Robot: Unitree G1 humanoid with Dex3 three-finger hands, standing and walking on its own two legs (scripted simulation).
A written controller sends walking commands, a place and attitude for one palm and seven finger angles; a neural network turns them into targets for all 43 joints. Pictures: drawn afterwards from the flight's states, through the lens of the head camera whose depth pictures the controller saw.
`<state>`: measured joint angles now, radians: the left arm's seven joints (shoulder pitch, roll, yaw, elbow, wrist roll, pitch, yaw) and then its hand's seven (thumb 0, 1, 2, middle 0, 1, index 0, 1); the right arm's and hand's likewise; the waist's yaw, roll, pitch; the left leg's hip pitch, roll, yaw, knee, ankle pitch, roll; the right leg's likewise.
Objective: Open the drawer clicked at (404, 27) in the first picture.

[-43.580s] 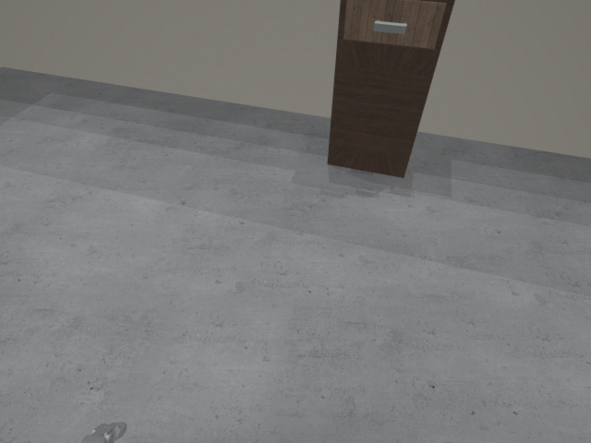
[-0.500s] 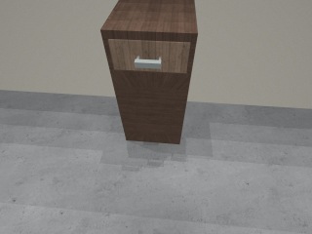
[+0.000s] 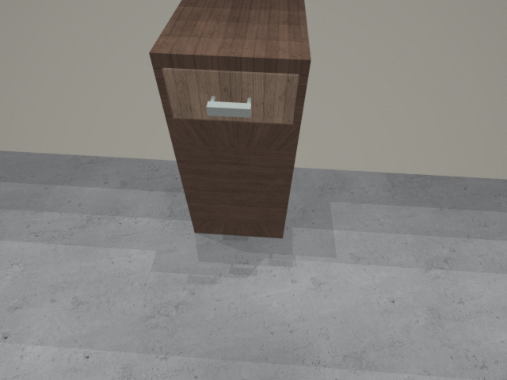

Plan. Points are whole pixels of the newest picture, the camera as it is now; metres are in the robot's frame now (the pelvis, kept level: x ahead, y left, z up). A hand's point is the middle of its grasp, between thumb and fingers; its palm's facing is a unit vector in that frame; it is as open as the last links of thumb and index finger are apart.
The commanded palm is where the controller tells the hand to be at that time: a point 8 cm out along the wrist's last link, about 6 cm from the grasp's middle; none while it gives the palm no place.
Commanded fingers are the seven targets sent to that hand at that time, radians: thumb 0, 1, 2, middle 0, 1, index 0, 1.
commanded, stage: look to check the result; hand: left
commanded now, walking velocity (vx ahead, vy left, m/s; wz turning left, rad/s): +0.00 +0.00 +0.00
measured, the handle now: (230, 104) +0.80 +0.10 -0.03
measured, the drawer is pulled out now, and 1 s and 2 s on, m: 0.00 0.00 0.00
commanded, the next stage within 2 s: take the last steps up to it in 0.56 s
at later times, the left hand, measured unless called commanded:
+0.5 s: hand out of the picture +0.05 +0.19 -0.17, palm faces +0.01 -0.96 -0.27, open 7.4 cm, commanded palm none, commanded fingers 0.00 0.90 0.90 -0.20 -0.30 -0.20 -0.30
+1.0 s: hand out of the picture +0.04 +0.15 -0.19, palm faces +0.07 -0.98 -0.17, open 7.4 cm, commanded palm none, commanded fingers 0.00 0.90 0.90 -0.20 -0.30 -0.20 -0.30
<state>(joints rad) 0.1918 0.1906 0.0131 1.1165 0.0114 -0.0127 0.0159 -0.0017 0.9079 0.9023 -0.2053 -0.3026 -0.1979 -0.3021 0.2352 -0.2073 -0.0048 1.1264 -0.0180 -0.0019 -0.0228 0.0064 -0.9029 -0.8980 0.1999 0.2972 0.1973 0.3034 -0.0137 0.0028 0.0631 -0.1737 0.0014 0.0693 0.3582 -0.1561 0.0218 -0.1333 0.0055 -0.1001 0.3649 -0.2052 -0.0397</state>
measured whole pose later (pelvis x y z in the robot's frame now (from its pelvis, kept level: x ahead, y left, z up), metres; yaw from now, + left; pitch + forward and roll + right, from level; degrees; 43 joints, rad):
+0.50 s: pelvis +0.02 -0.02 +0.00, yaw +0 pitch -1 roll +1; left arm 0.21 0.21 0.01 1.14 0.01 -0.02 0.02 0.00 0.91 0.90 -0.20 -0.30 -0.20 -0.30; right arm 0.19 -0.22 0.00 1.13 -0.02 0.00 -0.02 0.01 -0.90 -0.90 0.20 0.30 0.20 0.30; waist 0.00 0.02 0.06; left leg -0.13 0.02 0.06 0.33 -0.18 -0.01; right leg -0.09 0.03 -0.10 0.33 -0.23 -0.06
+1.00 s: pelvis +0.08 -0.03 -0.01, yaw +1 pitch -1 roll -1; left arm 0.34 0.17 0.05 1.15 0.03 -0.02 0.01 0.00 0.91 0.90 -0.20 -0.30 -0.20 -0.30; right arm 0.31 -0.14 -0.02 1.13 -0.02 0.02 -0.01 0.01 -0.90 -0.90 0.20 0.30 0.20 0.30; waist 0.00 -0.01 0.04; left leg -0.28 0.08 0.08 0.69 -0.45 0.01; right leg -0.03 0.07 -0.12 0.41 -0.36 -0.09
